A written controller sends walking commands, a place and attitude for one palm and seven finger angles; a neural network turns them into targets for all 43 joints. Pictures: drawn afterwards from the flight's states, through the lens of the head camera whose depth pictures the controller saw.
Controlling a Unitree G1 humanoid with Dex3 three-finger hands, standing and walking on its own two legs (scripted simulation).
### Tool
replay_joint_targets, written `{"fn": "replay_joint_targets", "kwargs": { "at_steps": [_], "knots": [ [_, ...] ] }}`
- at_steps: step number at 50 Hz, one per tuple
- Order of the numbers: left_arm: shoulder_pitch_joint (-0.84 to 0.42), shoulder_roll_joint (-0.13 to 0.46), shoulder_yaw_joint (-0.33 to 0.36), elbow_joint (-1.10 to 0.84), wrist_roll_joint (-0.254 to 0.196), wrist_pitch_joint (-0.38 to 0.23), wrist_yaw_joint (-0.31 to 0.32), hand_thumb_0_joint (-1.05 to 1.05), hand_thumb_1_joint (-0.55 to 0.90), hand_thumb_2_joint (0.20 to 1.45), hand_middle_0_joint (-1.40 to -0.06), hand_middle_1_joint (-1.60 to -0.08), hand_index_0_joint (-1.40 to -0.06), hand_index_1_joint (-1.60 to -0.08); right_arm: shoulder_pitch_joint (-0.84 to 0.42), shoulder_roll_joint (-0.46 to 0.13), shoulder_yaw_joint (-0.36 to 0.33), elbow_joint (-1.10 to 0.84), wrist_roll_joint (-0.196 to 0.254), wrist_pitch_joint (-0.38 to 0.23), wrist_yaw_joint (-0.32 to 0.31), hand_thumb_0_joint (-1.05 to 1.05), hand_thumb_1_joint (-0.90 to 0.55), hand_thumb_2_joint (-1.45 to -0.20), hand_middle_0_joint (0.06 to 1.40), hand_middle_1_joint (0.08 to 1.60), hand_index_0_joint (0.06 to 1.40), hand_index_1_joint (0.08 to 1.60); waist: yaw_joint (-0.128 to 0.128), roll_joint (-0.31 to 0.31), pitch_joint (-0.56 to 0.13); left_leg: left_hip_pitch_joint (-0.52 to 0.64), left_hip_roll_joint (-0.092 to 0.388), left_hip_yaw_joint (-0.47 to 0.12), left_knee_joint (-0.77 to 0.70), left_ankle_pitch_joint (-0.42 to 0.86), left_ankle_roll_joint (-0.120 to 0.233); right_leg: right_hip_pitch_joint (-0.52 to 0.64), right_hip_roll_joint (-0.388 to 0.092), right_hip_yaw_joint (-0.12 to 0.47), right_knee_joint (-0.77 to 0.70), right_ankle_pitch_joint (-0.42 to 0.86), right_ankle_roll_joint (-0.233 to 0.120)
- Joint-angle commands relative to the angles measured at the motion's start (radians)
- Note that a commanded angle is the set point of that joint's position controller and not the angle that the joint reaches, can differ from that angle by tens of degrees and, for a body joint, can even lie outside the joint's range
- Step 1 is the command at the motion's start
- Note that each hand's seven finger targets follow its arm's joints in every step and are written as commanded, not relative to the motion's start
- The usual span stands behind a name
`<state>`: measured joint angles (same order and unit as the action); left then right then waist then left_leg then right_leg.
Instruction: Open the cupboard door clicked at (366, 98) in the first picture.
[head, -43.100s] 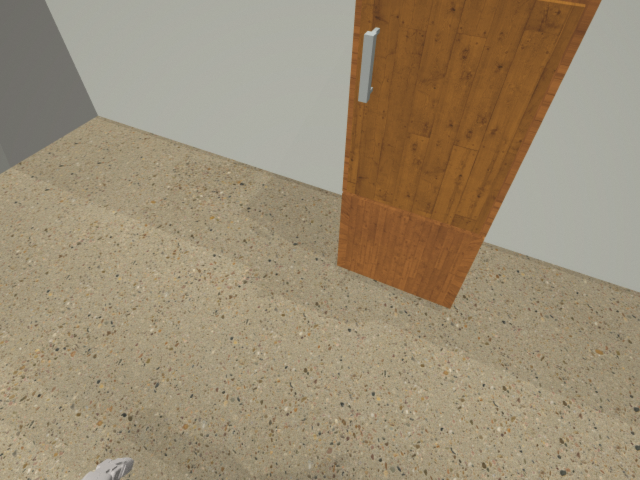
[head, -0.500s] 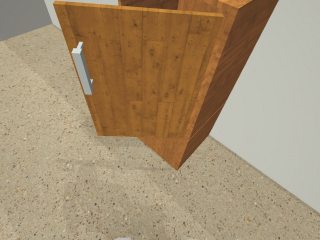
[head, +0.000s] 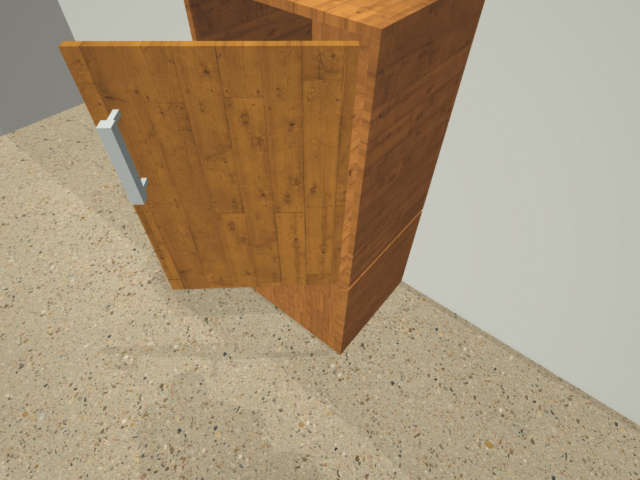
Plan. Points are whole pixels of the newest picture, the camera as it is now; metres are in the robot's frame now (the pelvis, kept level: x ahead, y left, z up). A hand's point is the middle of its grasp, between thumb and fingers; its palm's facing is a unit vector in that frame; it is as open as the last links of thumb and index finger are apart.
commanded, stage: come to a stop and stand still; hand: left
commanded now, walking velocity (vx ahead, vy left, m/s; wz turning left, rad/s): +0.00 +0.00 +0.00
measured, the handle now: (127, 158) +0.58 +0.34 +0.08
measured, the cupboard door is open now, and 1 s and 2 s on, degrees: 42 42 42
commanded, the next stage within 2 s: look again from close up in 0.22 s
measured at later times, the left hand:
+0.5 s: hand out of the picture -0.01 +0.17 -0.18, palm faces +0.01 -0.99 -0.16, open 7.4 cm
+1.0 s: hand out of the picture +0.01 +0.22 -0.18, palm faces -0.03 -0.98 -0.20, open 7.4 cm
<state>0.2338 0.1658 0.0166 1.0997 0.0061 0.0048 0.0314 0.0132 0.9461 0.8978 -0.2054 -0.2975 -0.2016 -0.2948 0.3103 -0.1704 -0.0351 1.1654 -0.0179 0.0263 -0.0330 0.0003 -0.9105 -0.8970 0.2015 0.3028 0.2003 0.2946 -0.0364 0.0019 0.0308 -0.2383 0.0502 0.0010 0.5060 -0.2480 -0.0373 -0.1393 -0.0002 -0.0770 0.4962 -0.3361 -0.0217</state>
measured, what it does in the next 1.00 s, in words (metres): stands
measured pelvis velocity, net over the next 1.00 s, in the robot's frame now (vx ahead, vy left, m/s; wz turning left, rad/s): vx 0.01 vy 0.04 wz -0.04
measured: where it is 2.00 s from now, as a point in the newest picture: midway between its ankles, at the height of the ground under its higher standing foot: outside the picture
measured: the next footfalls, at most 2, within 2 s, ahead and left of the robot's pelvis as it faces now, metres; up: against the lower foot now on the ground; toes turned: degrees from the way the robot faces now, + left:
right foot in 1.80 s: +0.10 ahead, -0.05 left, +0.00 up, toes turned +2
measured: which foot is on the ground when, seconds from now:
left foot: down 0.00-1.00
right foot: down 0.00-1.00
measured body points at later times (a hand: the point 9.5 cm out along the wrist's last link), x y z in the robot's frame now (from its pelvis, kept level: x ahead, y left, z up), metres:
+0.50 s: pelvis +0.01 +0.02 +0.00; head +0.02 +0.02 +0.45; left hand -0.01 +0.22 -0.16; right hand +0.02 -0.21 -0.16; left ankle +0.02 +0.14 -0.74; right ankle -0.04 -0.10 -0.74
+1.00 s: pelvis +0.01 +0.04 +0.00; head +0.03 +0.04 +0.45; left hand +0.02 +0.27 -0.16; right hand +0.00 -0.19 -0.16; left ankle +0.02 +0.14 -0.74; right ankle -0.04 -0.10 -0.74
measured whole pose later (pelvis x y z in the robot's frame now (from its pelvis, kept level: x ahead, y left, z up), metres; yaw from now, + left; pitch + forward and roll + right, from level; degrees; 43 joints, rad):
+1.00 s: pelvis +0.01 +0.04 +0.00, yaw -2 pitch +0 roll +0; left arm 0.30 0.18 -0.01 1.07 0.02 -0.01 0.03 0.00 0.91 0.90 -0.20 -0.30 -0.20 -0.29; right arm 0.28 -0.16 0.01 1.10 -0.01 -0.01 -0.02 0.00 -0.91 -0.90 0.20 0.30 0.20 0.30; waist 0.00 -0.01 0.04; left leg -0.24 -0.01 0.06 0.51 -0.26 0.03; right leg -0.16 -0.05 -0.02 0.50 -0.33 0.03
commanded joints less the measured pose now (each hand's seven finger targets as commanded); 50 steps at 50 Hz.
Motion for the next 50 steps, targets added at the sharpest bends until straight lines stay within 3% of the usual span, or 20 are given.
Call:
{"fn": "replay_joint_targets", "kwargs": {
  "at_steps": [1,5,15,16,17,18,19,20,21,23,25,28,30,34,37,40,47,50],
  "knots": [
    [0.056,0.090,0.012,-0.007,-0.009,-0.011,0.001,0.000,0.900,0.900,-0.200,-0.300,-0.200,-0.300,0.019,-0.063,0.008,-0.019,0.001,-0.029,-0.010,0.000,-0.900,-0.900,0.200,0.300,0.200,0.300,0.035,0.069,0.035,0.057,0.057,-0.039,-0.098,0.248,0.033,-0.036,-0.116,0.099,-0.149,0.245,-0.005],
    [0.065,0.084,0.013,0.002,-0.007,-0.013,0.000,0.000,0.900,0.900,-0.200,-0.300,-0.200,-0.300,0.024,-0.055,0.009,-0.015,0.004,-0.023,-0.010,0.000,-0.900,-0.900,0.200,0.300,0.200,0.300,0.034,-0.014,0.032,0.062,0.050,-0.022,-0.112,0.145,0.027,-0.029,-0.112,0.105,-0.197,0.156,-0.008],
    [0.113,0.047,0.009,0.020,-0.002,-0.019,0.005,0.000,0.900,0.900,-0.200,-0.300,-0.200,-0.300,0.019,-0.036,0.010,-0.015,0.004,-0.024,-0.011,0.000,-0.900,-0.900,0.200,0.300,0.200,0.300,0.034,-0.036,0.063,0.084,0.049,-0.019,-0.122,0.146,0.033,-0.062,-0.106,0.103,-0.213,0.137,-0.006],
    [0.212,0.079,0.007,0.036,0.020,-0.061,0.047,0.000,0.900,0.900,-0.200,-0.300,-0.200,-0.300,-0.103,-0.064,0.012,-0.100,0.016,-0.054,0.003,0.000,-0.900,-0.900,0.200,0.300,0.200,0.300,0.086,-0.066,0.054,-0.019,0.037,0.025,0.146,0.169,0.015,-0.046,-0.181,0.209,-0.180,0.806,0.053],
    [0.172,0.116,0.014,-0.010,0.018,-0.071,0.044,0.000,0.900,0.900,-0.200,-0.300,-0.200,-0.300,-0.034,-0.004,0.017,-0.141,0.011,-0.049,0.009,0.000,-0.900,-0.900,0.200,0.300,0.200,0.300,0.015,-0.070,-0.018,-0.082,0.007,-0.002,0.143,-0.083,0.038,0.051,-0.234,0.197,-0.105,0.923,0.000],
    [0.155,0.106,0.011,-0.023,0.017,-0.073,0.037,0.000,0.900,0.900,-0.200,-0.300,-0.200,-0.300,-0.023,-0.004,0.013,-0.131,0.009,-0.048,0.007,0.000,-0.900,-0.900,0.200,0.300,0.200,0.300,0.019,-0.018,-0.041,-0.069,0.007,0.017,0.118,-0.092,0.045,0.061,-0.224,0.176,-0.080,0.883,-0.038],
    [0.142,0.108,0.011,-0.028,0.019,-0.072,0.037,0.000,0.900,0.900,-0.200,-0.300,-0.200,-0.300,0.010,-0.003,0.015,-0.126,0.011,-0.051,0.010,0.000,-0.900,-0.900,0.200,0.300,0.200,0.300,0.004,-0.050,-0.070,-0.047,0.010,0.029,0.055,-0.048,0.040,0.064,-0.202,0.146,-0.067,0.791,-0.054],
    [0.134,0.101,0.011,-0.040,0.014,-0.069,0.034,0.000,0.900,0.900,-0.200,-0.300,-0.200,-0.300,0.034,-0.013,0.020,-0.120,0.009,-0.051,0.013,0.000,-0.900,-0.900,0.200,0.300,0.200,0.300,0.003,-0.013,-0.088,0.014,0.006,0.025,0.009,0.058,0.048,0.058,-0.157,0.106,-0.027,0.714,-0.044],
    [0.141,0.076,0.008,-0.044,0.010,-0.065,0.034,0.000,0.900,0.900,-0.200,-0.300,-0.200,-0.300,0.054,-0.034,0.019,-0.121,0.008,-0.060,0.012,0.000,-0.900,-0.900,0.200,0.300,0.200,0.300,0.004,-0.001,-0.094,0.042,0.036,-0.017,0.007,0.229,0.065,0.022,-0.116,0.090,0.001,0.562,-0.029],
    [0.157,0.051,0.003,-0.046,0.009,-0.048,0.032,0.000,0.900,0.900,-0.200,-0.300,-0.200,-0.300,0.051,-0.066,0.018,-0.120,0.006,-0.062,0.003,0.000,-0.900,-0.900,0.200,0.300,0.200,0.300,0.021,0.054,-0.059,0.045,0.071,-0.038,0.012,0.350,0.080,-0.022,-0.080,0.077,-0.021,0.315,-0.017],
    [0.157,0.052,0.002,-0.043,0.012,-0.035,0.026,0.000,0.900,0.900,-0.200,-0.300,-0.200,-0.300,0.023,-0.067,0.022,-0.131,0.006,-0.058,0.002,0.000,-0.900,-0.900,0.200,0.300,0.200,0.300,0.033,0.091,0.037,-0.010,0.069,-0.050,-0.029,0.265,0.085,-0.062,-0.069,0.077,-0.045,0.167,-0.011],
    [0.150,0.059,-0.002,-0.050,0.011,-0.025,0.018,0.000,0.900,0.900,-0.200,-0.300,-0.200,-0.300,0.004,-0.074,0.023,-0.147,0.005,-0.052,0.004,0.000,-0.900,-0.900,0.200,0.300,0.200,0.300,0.036,0.005,0.094,-0.051,0.054,-0.061,-0.077,0.096,0.085,-0.098,-0.067,0.090,-0.071,0.075,-0.008],
    [0.141,0.063,-0.004,-0.055,0.014,-0.021,0.015,0.000,0.900,0.900,-0.200,-0.300,-0.200,-0.300,0.009,-0.080,0.023,-0.148,0.003,-0.053,0.006,0.000,-0.900,-0.900,0.200,0.300,0.200,0.300,0.036,0.013,0.113,-0.064,0.054,-0.069,-0.108,0.039,0.088,-0.109,-0.065,0.085,-0.072,0.038,-0.004],
    [0.138,0.079,-0.003,-0.066,0.013,-0.017,0.010,0.000,0.900,0.900,-0.200,-0.300,-0.200,-0.300,0.000,-0.100,0.023,-0.150,0.002,-0.054,0.007,0.000,-0.900,-0.900,0.200,0.300,0.200,0.300,0.042,0.016,0.080,-0.052,0.055,-0.079,-0.137,0.015,0.093,-0.090,-0.069,0.082,-0.064,0.048,0.002],
    [0.137,0.091,-0.002,-0.070,0.012,-0.017,0.008,0.000,0.900,0.900,-0.200,-0.300,-0.200,-0.300,-0.004,-0.107,0.025,-0.145,0.001,-0.059,0.007,0.000,-0.900,-0.900,0.200,0.300,0.200,0.300,0.048,0.041,0.038,-0.028,0.062,-0.080,-0.148,0.045,0.096,-0.069,-0.073,0.078,-0.056,0.068,0.005],
    [0.130,0.098,-0.003,-0.068,0.012,-0.019,0.007,0.000,0.900,0.900,-0.200,-0.300,-0.200,-0.300,-0.004,-0.107,0.026,-0.140,0.004,-0.062,0.007,0.000,-0.900,-0.900,0.200,0.300,0.200,0.300,0.049,0.006,0.015,-0.005,0.061,-0.073,-0.136,0.106,0.099,-0.054,-0.080,0.080,-0.060,0.104,0.009],
    [0.128,0.107,-0.004,-0.054,0.010,-0.022,0.007,0.000,0.900,0.900,-0.200,-0.300,-0.200,-0.300,0.001,-0.102,0.027,-0.113,0.007,-0.063,0.006,0.000,-0.900,-0.900,0.200,0.300,0.200,0.300,0.047,-0.008,-0.005,0.034,0.054,-0.043,-0.102,0.202,0.091,-0.051,-0.098,0.090,-0.068,0.177,0.009],
    [0.133,0.127,0.011,-0.057,0.015,-0.017,0.006,0.000,0.900,0.900,-0.200,-0.300,-0.200,-0.300,-0.004,-0.108,0.022,-0.119,0.006,-0.051,0.011,0.000,-0.900,-0.900,0.200,0.300,0.200,0.300,0.053,-0.002,0.012,-0.010,0.034,-0.034,-0.072,0.099,0.094,-0.047,-0.112,0.093,-0.042,0.097,-0.004]
  ]
}}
